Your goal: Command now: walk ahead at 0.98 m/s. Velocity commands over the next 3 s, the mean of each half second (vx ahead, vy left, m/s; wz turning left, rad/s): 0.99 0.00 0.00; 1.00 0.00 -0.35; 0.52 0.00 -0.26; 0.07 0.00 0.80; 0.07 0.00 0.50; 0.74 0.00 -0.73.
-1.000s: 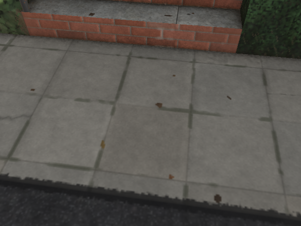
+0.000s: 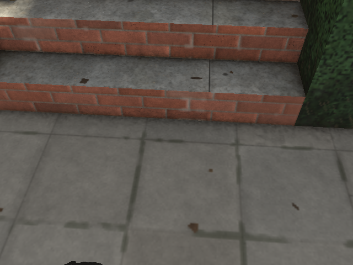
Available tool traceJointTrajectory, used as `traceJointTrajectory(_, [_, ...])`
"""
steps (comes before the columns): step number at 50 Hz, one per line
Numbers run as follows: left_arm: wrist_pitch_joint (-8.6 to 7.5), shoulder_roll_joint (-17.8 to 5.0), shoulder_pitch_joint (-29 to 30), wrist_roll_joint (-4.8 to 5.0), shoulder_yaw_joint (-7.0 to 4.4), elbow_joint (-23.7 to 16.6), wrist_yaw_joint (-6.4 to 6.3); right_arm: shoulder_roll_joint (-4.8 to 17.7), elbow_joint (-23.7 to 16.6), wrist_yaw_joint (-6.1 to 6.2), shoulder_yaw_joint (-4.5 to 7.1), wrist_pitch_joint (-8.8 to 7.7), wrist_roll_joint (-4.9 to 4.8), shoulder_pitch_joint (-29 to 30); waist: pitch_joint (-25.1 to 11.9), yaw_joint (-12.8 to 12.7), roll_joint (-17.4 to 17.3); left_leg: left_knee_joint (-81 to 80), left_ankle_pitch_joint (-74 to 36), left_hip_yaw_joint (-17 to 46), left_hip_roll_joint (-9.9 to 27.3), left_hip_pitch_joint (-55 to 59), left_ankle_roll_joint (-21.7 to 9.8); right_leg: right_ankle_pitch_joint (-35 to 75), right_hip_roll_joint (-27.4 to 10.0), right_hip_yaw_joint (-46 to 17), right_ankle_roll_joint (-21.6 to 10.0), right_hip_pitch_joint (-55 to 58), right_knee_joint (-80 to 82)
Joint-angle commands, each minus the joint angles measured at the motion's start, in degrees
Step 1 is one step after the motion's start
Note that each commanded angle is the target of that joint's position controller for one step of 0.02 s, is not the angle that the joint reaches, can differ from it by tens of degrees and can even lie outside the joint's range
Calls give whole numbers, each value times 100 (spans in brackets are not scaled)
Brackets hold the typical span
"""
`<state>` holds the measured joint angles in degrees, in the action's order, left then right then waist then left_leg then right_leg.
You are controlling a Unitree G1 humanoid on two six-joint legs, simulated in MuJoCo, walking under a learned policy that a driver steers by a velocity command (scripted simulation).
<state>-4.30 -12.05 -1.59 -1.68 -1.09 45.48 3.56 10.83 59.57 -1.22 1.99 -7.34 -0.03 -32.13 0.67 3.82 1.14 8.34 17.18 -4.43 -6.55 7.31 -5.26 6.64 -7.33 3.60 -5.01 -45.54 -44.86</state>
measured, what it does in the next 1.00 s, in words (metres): walks ahead: right foot, then left foot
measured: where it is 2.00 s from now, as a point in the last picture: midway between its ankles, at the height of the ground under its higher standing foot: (187, 32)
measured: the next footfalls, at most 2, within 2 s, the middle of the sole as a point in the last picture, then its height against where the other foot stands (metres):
right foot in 0.14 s outside the picture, level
left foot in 0.60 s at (149, 189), level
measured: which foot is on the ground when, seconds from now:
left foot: down 0.00-0.16, up 0.18-0.58, down 0.60-1.00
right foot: up 0.00-0.12, down 0.14-0.62, up 0.64-1.00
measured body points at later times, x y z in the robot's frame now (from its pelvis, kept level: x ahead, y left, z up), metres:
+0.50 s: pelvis +0.49 -0.01 +0.00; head +0.52 -0.01 +0.44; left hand +0.37 +0.23 -0.14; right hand +0.73 -0.21 -0.08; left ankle +0.73 +0.13 -0.68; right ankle +0.32 -0.08 -0.73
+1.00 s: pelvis +0.97 +0.02 +0.00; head +0.98 +0.01 +0.45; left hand +1.19 +0.21 -0.10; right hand +0.91 -0.23 -0.14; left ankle +0.79 +0.09 -0.71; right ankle +1.06 -0.07 -0.69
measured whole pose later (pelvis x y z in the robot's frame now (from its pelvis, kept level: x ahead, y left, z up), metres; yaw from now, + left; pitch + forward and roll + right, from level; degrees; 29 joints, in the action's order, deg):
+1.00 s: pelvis +0.97 +0.02 +0.00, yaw -11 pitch +1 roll +1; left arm -3.5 -12.8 -3.5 -1.1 0.1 46.8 0.9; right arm 12.0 56.6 1.5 0.7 -7.6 0.9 -22.7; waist 0.7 0.4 1.0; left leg 22.7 19.5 -16.1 -2.4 6.5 -1.3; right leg -2.2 -0.8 8.0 -10.8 -34.4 -48.2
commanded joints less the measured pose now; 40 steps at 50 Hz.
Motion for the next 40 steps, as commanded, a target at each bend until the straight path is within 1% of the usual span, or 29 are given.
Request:
traceJointTrajectory(1, [-57,-202,776,71,44,-458,14,777,-312,76,60,-151,-40,49,963,-149,-174,-994,-3794,382,1426,-1120,-341,547,417,459,-148,1215,1042])
traceJointTrajectory(3, [-71,-379,703,55,-3,-475,-54,1013,-276,127,71,-102,32,-15,587,-264,-437,-308,-6069,237,1554,-97,-231,38,829,621,-290,1483,1326])
traceJointTrajectory(4, [-69,-506,439,51,-49,-432,-101,1156,-249,184,94,-46,102,-22,277,-445,-659,298,-7163,227,1665,281,-181,-434,1054,643,-355,1778,1341])
traceJointTrajectory(5, [-71,-692,-241,57,-124,-274,-164,1290,-215,249,129,39,187,24,-130,-806,-833,1266,-7779,228,1762,441,-156,-854,1204,538,-445,2420,1357])
traceJointTrajectory(6, [-67,-913,-1335,66,-234,57,-251,1413,-229,300,170,131,260,192,-698,-1305,-925,2603,-7745,192,1811,306,-177,-1219,1254,415,-554,3454,1444])
traceJointTrajectory(7, [-49,-1156,-2449,-11,-359,382,-352,1384,-309,305,184,172,266,478,-1162,-1834,-828,4242,-6617,107,1636,-596,-208,-1575,882,92,-703,4830,1515])
traceJointTrajectory(8, [-28,-1645,-3043,-181,-507,473,-441,657,-543,198,41,126,168,348,-1751,-1635,246,6554,-2885,106,958,-2523,-211,-3273,-607,-1771,-1026,6401,1335])
traceJointTrajectory(9, [-27,-1627,-2803,-174,-550,503,-316,374,-675,78,-12,3,-171,-166,-2347,-1049,1479,8072,842,856,95,-4390,-126,-4178,-1586,-5039,-1679,7343,2546])
traceJointTrajectory(10, [-55,-1218,-2241,-74,-511,505,-239,805,-848,150,52,-20,-113,657,-1400,-1009,570,7930,203,1041,627,-5025,-316,-4125,-1198,-4438,-1385,6685,2924])
traceJointTrajectory(11, [-117,-851,-1953,-31,-428,549,-211,819,-992,136,53,-40,-74,1189,-700,-910,4,7559,-235,968,838,-5011,-328,-3438,-1054,-3543,-1250,5720,3070])
traceJointTrajectory(12, [-161,-580,-1776,-78,-364,613,-203,679,-1023,103,21,-13,-1,1360,-289,-665,-434,7188,-332,983,1034,-4769,-314,-2933,-833,-2968,-1083,4901,3236])
traceJointTrajectory(13, [-198,-407,-1753,-67,-292,696,-232,538,-1079,44,-6,72,129,1369,-58,-414,-436,6949,-354,1015,1159,-4518,-261,-2701,-575,-2500,-901,4252,3358])
traceJointTrajectory(14, [-236,-337,-1793,-31,-246,798,-263,372,-1091,-40,-52,172,216,1239,43,-211,-202,6711,-329,990,1268,-4331,-159,-2741,-461,-2228,-841,3808,3534])
traceJointTrajectory(16, [-338,-425,-1977,100,-240,939,-273,294,-1283,-134,-92,284,287,1626,457,-120,-67,6324,-401,819,1480,-4665,25,-2469,-300,-1791,-808,3408,3878])
traceJointTrajectory(20, [-453,-598,-2226,168,-239,943,-204,425,-1879,-217,-185,250,266,3076,935,-342,-140,4156,-1976,179,1472,-4550,170,-618,254,-702,-650,2942,4307])
traceJointTrajectory(23, [-546,-911,-2585,260,-279,1044,-228,409,-2047,-279,-252,201,124,3661,933,-547,-48,2813,-3050,-192,1140,-3589,-5,652,66,-497,-513,3285,4857])
traceJointTrajectory(25, [-503,-1002,-2749,223,-262,1120,-254,609,-2083,-222,-208,190,145,3783,771,-567,81,2313,-2959,-325,893,-3659,-154,2179,-13,-264,-402,4445,4552])
traceJointTrajectory(27, [-408,-1242,-2802,104,-284,1140,-339,863,-1994,-137,-105,189,198,3434,200,-328,449,2194,-2190,-432,457,-3237,-275,4314,-189,-199,-272,5332,3522])
traceJointTrajectory(28, [-329,-1394,-2746,22,-319,1162,-395,1060,-1815,-76,-22,190,194,2744,-235,39,647,2221,-1748,-322,302,-2573,-361,4940,-286,-194,-228,5480,2561])
traceJointTrajectory(29, [-230,-1496,-2588,-50,-354,1164,-460,1262,-1452,12,83,199,180,1605,-821,562,717,2194,-1325,-245,225,-1511,-448,4937,-305,-141,-203,5313,1196])
traceJointTrajectory(30, [-188,-1411,-2358,-87,-346,1109,-484,1524,-1117,121,214,235,229,461,-1267,1111,669,2297,-826,103,641,-233,-579,3874,-104,-89,-189,4435,-501])
traceJointTrajectory(31, [-226,-563,-2641,-3,-175,899,-396,2017,-1005,215,353,248,396,-57,-1834,789,-661,2438,520,1922,2102,1238,-785,-370,591,-119,-175,2578,-2909])
traceJointTrajectory(32, [-356,-388,-3332,380,-119,805,-311,2075,-982,101,413,241,406,201,-2672,189,-1977,1078,1304,5268,3074,2193,-1449,-3378,1343,-869,-125,861,-4449])
traceJointTrajectory(33, [-355,-755,-2502,324,-158,712,-387,1580,-1072,29,381,208,315,943,-1700,117,-879,717,1627,4447,2670,1407,-1137,-2533,712,-987,-301,369,-4199])
traceJointTrajectory(34, [-346,-771,-1952,281,-150,639,-371,1092,-1059,1,271,125,245,1340,-862,32,-190,594,966,3415,2520,221,-951,-1970,483,-887,-276,495,-3754])
traceJointTrajectory(35, [-295,-638,-1809,209,-117,648,-341,842,-998,-9,207,62,286,1535,-446,-185,202,401,220,2758,2345,-627,-748,-1806,278,-896,-257,813,-3361])
traceJointTrajectory(37, [-82,-381,-1885,15,-58,635,-212,592,-747,13,90,-31,244,1435,-70,-520,-63,100,-840,1673,2052,-1656,-429,-1792,81,-904,-138,1331,-3041])
traceJointTrajectory(39, [39,-255,-1644,8,-29,491,-146,689,-605,-12,95,-161,103,1375,147,-658,-230,-15,-2163,784,1832,-1872,-116,-1550,26,-732,-71,1181,-2762])
traceJointTrajectory(40, [59,-259,-1325,15,-15,329,-119,736,-603,-41,98,-211,82,1353,235,-653,-333,-58,-2930,378,1756,-1994,11,-1328,18,-576,-37,1123,-2458])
